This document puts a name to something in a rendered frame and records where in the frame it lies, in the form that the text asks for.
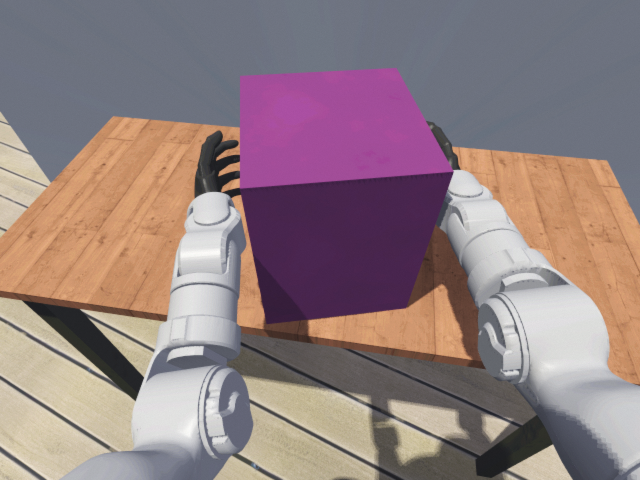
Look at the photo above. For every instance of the robot right upper arm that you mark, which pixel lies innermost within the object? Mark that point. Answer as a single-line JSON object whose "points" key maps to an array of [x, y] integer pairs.
{"points": [[550, 343]]}

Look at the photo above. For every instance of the left robot hand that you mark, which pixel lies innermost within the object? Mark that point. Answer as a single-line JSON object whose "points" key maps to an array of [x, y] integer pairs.
{"points": [[206, 178]]}

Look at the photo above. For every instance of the robot left upper arm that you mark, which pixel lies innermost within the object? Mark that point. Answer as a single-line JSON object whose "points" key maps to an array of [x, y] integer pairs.
{"points": [[186, 425]]}

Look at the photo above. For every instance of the right robot hand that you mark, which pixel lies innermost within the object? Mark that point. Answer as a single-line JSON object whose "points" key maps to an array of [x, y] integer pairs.
{"points": [[445, 145]]}

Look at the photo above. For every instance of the robot left forearm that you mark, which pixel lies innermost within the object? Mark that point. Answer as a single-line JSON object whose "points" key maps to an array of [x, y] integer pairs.
{"points": [[201, 328]]}

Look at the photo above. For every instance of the robot right forearm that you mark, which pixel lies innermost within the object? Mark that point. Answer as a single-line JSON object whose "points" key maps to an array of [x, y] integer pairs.
{"points": [[489, 247]]}

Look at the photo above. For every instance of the carton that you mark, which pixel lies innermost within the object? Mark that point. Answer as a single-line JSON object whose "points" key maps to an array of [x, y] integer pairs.
{"points": [[342, 182]]}

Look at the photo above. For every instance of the table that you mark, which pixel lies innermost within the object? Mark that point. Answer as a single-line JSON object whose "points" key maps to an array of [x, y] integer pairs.
{"points": [[103, 237]]}

